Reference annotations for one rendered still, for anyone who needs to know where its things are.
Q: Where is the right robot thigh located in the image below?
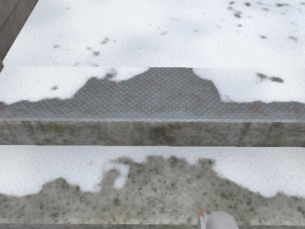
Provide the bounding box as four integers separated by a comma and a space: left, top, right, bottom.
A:
197, 211, 239, 229

